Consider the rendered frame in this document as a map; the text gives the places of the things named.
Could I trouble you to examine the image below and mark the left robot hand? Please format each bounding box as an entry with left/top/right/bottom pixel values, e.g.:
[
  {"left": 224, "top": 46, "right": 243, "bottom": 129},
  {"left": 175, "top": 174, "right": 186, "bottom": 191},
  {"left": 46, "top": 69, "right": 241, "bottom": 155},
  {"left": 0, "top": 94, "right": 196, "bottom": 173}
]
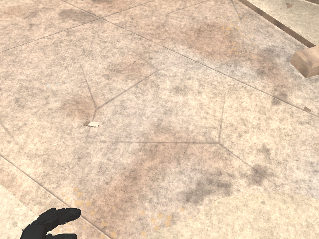
[{"left": 20, "top": 207, "right": 81, "bottom": 239}]

